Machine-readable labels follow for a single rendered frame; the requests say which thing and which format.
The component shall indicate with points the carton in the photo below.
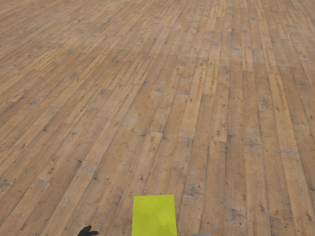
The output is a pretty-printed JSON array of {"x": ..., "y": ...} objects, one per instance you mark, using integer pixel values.
[{"x": 154, "y": 215}]

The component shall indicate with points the left robot hand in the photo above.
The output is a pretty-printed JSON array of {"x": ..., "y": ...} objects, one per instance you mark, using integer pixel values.
[{"x": 85, "y": 232}]

